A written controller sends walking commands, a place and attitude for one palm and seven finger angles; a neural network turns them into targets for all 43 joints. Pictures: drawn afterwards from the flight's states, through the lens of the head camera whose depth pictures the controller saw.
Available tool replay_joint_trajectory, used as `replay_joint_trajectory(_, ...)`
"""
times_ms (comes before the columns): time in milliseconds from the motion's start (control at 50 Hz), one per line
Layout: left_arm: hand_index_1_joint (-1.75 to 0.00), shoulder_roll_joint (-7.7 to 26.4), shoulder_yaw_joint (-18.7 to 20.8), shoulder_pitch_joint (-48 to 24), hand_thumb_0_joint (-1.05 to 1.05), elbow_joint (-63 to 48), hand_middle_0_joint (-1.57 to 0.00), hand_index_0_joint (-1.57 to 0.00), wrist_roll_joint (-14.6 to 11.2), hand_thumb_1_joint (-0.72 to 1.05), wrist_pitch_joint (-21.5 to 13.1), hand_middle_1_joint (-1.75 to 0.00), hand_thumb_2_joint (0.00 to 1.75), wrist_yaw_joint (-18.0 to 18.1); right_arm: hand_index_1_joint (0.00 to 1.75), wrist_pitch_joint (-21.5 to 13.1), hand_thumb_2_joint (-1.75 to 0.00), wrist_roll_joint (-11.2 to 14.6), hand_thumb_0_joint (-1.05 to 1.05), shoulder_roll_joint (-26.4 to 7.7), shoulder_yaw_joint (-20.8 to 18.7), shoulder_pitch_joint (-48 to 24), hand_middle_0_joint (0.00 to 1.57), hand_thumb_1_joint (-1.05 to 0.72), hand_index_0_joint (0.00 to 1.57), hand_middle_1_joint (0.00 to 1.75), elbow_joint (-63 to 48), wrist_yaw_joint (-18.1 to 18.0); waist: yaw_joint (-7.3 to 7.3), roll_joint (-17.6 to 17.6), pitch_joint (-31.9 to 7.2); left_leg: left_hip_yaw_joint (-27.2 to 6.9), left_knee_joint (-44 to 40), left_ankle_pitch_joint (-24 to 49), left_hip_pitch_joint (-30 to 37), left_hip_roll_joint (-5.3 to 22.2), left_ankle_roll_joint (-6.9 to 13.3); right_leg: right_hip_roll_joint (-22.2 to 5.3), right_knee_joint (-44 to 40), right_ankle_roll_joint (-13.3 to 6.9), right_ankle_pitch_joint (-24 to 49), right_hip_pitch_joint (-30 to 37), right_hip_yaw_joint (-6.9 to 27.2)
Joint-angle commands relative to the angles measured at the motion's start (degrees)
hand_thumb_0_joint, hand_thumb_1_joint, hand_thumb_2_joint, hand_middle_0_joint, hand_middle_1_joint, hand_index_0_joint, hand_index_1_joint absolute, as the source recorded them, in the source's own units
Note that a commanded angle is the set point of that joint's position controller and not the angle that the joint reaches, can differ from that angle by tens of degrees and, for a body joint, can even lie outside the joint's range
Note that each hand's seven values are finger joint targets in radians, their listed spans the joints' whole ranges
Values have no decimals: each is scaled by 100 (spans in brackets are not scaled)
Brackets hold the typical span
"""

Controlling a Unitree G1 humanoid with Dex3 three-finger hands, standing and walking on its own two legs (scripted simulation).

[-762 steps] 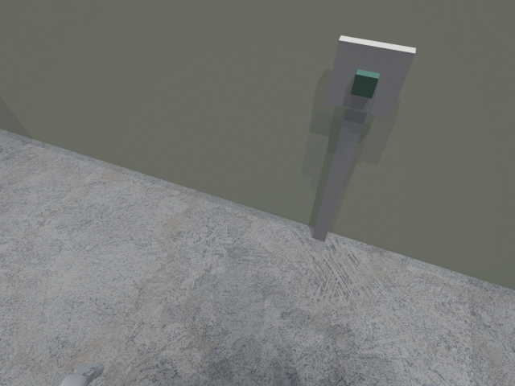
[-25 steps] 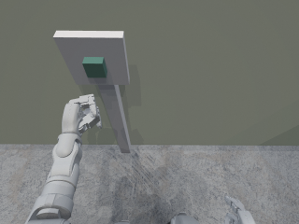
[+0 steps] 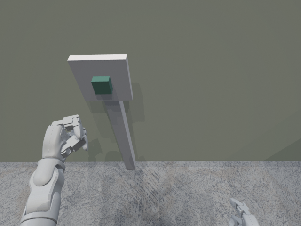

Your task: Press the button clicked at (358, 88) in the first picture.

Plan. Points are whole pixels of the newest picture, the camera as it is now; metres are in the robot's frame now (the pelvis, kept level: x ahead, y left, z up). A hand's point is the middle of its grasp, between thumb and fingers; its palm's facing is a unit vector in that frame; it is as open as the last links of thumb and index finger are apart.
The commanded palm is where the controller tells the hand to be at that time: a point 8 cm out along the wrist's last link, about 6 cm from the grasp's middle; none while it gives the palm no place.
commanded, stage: draw the hand back to the body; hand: left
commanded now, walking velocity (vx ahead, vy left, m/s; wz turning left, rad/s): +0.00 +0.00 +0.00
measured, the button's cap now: (102, 84) +0.53 +0.19 +0.07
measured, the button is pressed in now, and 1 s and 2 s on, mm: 0 0 0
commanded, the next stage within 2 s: step back with the hand held close in 1.02 s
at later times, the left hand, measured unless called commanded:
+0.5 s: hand (40, 157) +0.23 +0.23 +0.14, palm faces +0.32 -0.88 -0.34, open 3.1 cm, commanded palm +0.18 +0.28 +0.17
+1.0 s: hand (4, 177) +0.18 +0.25 +0.18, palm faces +0.42 -0.82 -0.39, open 3.1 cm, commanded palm +0.12 +0.29 +0.20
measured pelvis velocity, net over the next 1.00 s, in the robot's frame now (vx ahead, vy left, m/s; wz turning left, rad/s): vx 0.00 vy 0.01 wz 0.01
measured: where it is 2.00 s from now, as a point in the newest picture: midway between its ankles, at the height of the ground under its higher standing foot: outside the picture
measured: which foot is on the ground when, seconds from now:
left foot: down 0.00-1.00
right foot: down 0.00-1.00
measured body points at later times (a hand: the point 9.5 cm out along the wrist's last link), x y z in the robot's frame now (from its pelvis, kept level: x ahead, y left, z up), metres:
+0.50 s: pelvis +0.02 +0.01 +0.02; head +0.01 -0.01 +0.47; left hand +0.21 +0.28 +0.16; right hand +0.21 -0.19 -0.06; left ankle -0.04 +0.11 -0.72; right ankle +0.04 -0.10 -0.72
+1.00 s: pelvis +0.00 +0.01 +0.02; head -0.03 -0.01 +0.47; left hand +0.15 +0.30 +0.20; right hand +0.19 -0.20 -0.06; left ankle -0.04 +0.11 -0.72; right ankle +0.04 -0.10 -0.72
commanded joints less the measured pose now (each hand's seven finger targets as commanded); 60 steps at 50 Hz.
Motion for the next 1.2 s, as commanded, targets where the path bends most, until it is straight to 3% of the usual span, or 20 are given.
replay_joint_trajectory(0,-150,961,439,-1044,0,-1725,-130,-130,-195,90,-105,-150,90,-126,30,-562,-90,6,0,-574,-196,-640,20,-90,20,30,-997,-108,126,-184,-1180,-240,-829,1024,-216,-57,-7,-4,-634,27,749,1700,405)
replay_joint_trajectory(20,-150,993,471,-952,0,-1906,-130,-130,-207,90,-51,-150,90,-145,30,-605,-90,4,0,-565,-182,-660,20,-90,20,30,-1013,-115,143,-192,-1221,-251,-848,1151,-153,-65,-6,-5,-642,23,890,1800,394)
replay_joint_trajectory(40,-150,1754,399,-726,0,-2348,-130,-130,586,90,41,-150,90,526,30,-534,-90,-85,0,-586,-277,-674,20,-90,20,30,-834,-183,225,-384,-1185,-208,-1052,1254,89,-39,118,-143,-955,-15,746,2018,556)
replay_joint_trajectory(60,-150,1249,142,-435,0,-2475,-130,-130,647,90,159,-150,90,829,30,-541,-90,-120,0,-471,-213,-788,20,-90,20,30,-886,-201,160,-317,-795,-206,-1203,1221,166,-40,111,-167,-1120,15,718,1980,529)
replay_joint_trajectory(80,-150,1073,-1,-69,0,-2460,-130,-130,743,90,269,-150,90,1020,30,-508,-90,-113,0,-470,-196,-815,20,-90,20,30,-830,-216,186,-241,-606,-190,-1307,1307,329,1,106,-155,-1212,12,778,2036,479)
replay_joint_trajectory(100,-150,1099,-15,-71,0,-2713,-130,-130,821,90,324,-150,90,1164,30,-488,-90,-124,0,-470,-174,-835,20,-90,20,30,-818,-224,181,-93,-587,-210,-1416,1449,508,8,93,-130,-1271,-4,903,2107,428)
replay_joint_trajectory(160,-150,1183,90,315,0,-3004,-130,-130,956,90,427,-150,90,1405,30,-438,-90,-191,0,-450,-148,-885,20,-90,20,30,-755,-244,223,-319,-534,-207,-1647,1792,839,37,102,-90,-1460,9,1215,2436,387)
replay_joint_trajectory(220,-150,1117,85,521,0,-3352,-130,-130,1055,90,486,-150,90,1515,30,-392,-90,-232,0,-408,-128,-947,20,-90,20,30,-742,-229,221,-46,-400,-198,-1858,1978,1114,30,56,-70,-1605,-4,1323,2566,325)
replay_joint_trajectory(320,-150,1144,184,949,0,-3907,-130,-130,1147,90,512,-150,90,1615,30,-387,-90,-290,0,-385,-135,-1015,20,-90,20,30,-751,-188,266,120,-393,-250,-2016,2367,1433,40,8,-25,-1733,-17,1510,2780,292)
replay_joint_trajectory(520,-150,1270,657,2244,0,-4734,-130,-130,1162,90,530,-150,90,1652,30,-410,-90,-370,0,-357,-202,-1010,20,-90,20,30,-779,-66,386,-64,-295,-318,-1973,3135,1500,93,-74,3,-1715,7,1969,2993,264)
replay_joint_trajectory(680,-150,1444,1064,2820,0,-5234,-130,-130,1156,90,457,-150,90,1688,30,-491,-90,-344,0,-336,-240,-1034,20,-90,20,30,-797,-59,457,102,-36,-367,-1982,2998,1387,145,-160,33,-1706,-8,1714,2847,267)
replay_joint_trajectory(740,-150,1390,1108,3016,0,-5129,-130,-130,1164,90,456,-150,90,1695,30,-519,-90,-347,0,-324,-258,-1043,20,-90,20,30,-746,-82,466,-62,127,-347,-1974,2808,1358,147,-144,45,-1767,-18,1601,2717,274)
replay_joint_trajectory(780,-150,1251,963,2847,0,-5026,-130,-130,1166,90,453,-150,90,1681,30,-506,-90,-330,0,-347,-260,-1025,20,-90,20,30,-739,-88,411,-185,339,-355,-2042,2365,1272,159,-83,37,-1817,-3,1266,2576,272)
replay_joint_trajectory(840,-150,1342,969,2632,0,-5108,-130,-130,1202,90,418,-150,90,1719,30,-560,-90,-330,0,-365,-256,-1029,20,-90,20,30,-722,-126,413,54,396,-375,-2097,1895,1241,133,-63,37,-1874,-22,890,2492,310)
replay_joint_trajectory(920,-150,1403,1037,2675,0,-5290,-130,-130,1202,90,372,-150,90,1765,30,-646,-90,-351,0,-346,-247,-1032,20,-90,20,30,-740,-140,460,110,111,-391,-2092,1943,1251,107,-75,15,-1816,-29,967,2711,340)
replay_joint_trajectory(1100,-150,1346,1053,2689,0,-5190,-130,-130,1203,90,323,-150,90,1757,30,-726,-90,-349,0,-305,-237,-1062,20,-90,20,30,-702,-142,467,133,414,-399,-2167,1578,1132,112,-65,36,-1938,-40,655,2602,379)
replay_joint_trajectory(1120,-150,1489,1137,2301,0,-5151,-130,-130,1211,90,315,-150,90,1789,30,-733,-90,-350,0,-331,-232,-1049,20,-90,20,30,-647,-154,429,70,414,-392,-2167,1535,1121,95,-51,30,-1956,-36,649,2591,400)
replay_joint_trajectory(1140,-150,2295,2090,1436,0,-5447,-130,-130,1165,90,-8,-150,90,1845,30,-581,-90,-297,0,-318,-139,-924,20,-90,20,30,-922,-143,159,261,1217,-510,-2222,844,460,169,81,-239,-2232,10,452,1967,953)
replay_joint_trajectory(1160,-150,1612,1623,2455,0,-4728,-130,-130,1162,90,5,-150,90,1779,30,-468,-90,-351,0,-262,-233,-894,20,-90,20,30,-762,-171,160,-428,969,-597,-2000,854,526,164,114,-373,-2388,-4,295,1807,967)
replay_joint_trajectory(1180,-150,1334,1391,2955,0,-4668,-130,-130,1181,90,22,-150,90,1717,30,-371,-90,-358,0,-325,-281,-888,20,-90,20,30,-794,-124,145,-553,640,-516,-1771,1110,780,139,133,-464,-2439,-29,372,1734,1015)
